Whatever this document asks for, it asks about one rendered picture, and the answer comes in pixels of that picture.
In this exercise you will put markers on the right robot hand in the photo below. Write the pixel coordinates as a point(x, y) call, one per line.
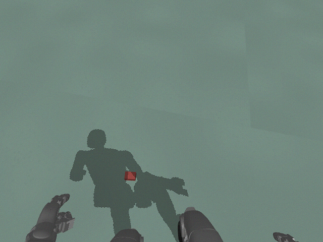
point(280, 237)

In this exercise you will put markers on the left robot arm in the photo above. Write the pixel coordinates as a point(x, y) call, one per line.
point(42, 232)

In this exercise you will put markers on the small box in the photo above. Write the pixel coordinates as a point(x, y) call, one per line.
point(130, 175)

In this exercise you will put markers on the left robot hand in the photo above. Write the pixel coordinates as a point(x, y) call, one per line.
point(50, 213)

